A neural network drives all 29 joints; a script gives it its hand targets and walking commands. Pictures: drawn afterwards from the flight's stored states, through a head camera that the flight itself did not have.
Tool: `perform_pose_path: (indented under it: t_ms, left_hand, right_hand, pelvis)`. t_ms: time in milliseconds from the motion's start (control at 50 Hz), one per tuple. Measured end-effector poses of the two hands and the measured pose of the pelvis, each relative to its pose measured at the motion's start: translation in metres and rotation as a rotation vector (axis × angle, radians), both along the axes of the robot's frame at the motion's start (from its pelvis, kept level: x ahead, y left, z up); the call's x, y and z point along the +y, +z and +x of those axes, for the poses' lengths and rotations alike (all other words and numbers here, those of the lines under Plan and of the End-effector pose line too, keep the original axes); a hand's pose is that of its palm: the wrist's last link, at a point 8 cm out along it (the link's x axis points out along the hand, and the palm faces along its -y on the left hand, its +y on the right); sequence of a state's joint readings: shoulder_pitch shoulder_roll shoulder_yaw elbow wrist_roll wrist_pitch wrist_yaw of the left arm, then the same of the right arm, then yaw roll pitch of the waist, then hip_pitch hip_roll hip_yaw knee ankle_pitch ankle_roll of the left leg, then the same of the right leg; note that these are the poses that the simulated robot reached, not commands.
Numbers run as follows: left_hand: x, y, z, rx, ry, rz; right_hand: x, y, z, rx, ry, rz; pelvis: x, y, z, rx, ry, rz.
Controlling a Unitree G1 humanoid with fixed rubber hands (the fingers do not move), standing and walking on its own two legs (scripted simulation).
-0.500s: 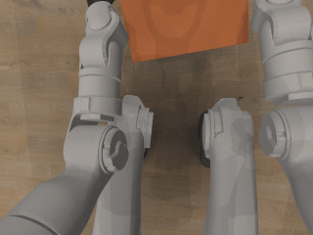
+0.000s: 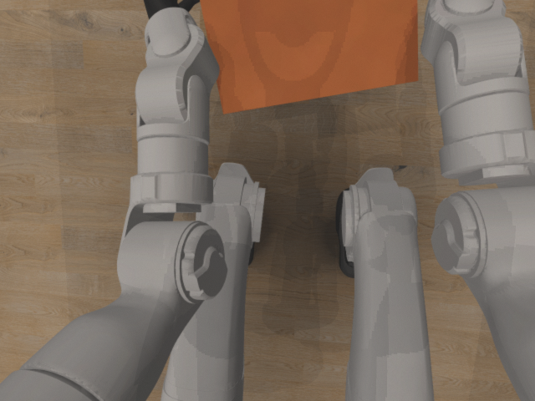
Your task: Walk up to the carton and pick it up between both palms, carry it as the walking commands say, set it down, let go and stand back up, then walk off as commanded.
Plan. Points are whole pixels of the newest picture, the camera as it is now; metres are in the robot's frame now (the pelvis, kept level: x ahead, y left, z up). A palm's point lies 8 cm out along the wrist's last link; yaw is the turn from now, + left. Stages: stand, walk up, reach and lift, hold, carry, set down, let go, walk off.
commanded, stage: reach and lift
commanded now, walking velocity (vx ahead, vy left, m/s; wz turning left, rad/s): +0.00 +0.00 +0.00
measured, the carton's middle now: (302, 32) +0.53 +0.01 -0.17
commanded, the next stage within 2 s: none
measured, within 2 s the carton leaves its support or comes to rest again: neither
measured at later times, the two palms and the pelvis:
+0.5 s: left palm out of the picture +0.50 +0.15 +0.00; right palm out of the picture +0.53 -0.13 -0.02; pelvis -0.01 +0.00 +0.05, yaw +0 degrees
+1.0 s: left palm out of the picture +0.48 +0.15 +0.07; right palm out of the picture +0.52 -0.13 +0.05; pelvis +0.00 +0.00 +0.11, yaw +0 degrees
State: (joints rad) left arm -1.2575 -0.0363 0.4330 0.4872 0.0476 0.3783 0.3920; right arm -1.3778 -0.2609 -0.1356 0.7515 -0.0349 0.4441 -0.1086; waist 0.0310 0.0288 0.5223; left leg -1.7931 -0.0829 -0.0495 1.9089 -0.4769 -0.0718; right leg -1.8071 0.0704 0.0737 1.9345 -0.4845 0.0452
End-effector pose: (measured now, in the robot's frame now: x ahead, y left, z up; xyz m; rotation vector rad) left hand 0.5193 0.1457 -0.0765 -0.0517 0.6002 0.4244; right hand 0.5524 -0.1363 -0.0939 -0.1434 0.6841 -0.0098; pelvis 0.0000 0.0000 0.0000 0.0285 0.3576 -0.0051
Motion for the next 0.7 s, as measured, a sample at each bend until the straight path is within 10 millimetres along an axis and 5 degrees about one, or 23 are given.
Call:
perform_pose_path:
  t_ms: [700]
  left_hand:
    - [0.002,0.099,-0.025,-0.012,0.003,0.016]
  right_hand:
    - [0.005,0.098,-0.025,-0.004,-0.007,-0.03]
  pelvis:
    - [-0.001,0.073,-0.007,-0.1,0.0,-0.012]
